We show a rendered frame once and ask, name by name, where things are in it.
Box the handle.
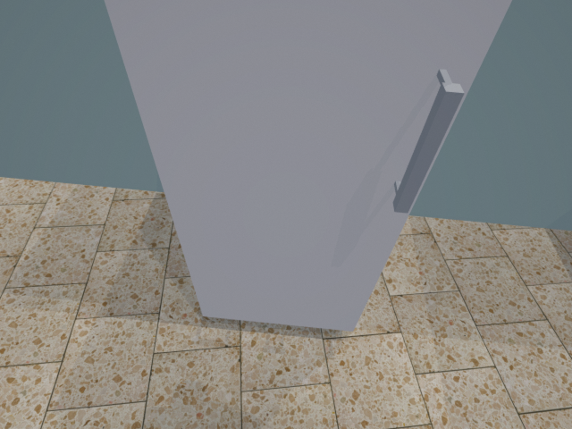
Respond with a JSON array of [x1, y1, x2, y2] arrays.
[[393, 69, 465, 213]]

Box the fridge door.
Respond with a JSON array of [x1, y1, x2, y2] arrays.
[[105, 0, 512, 332]]

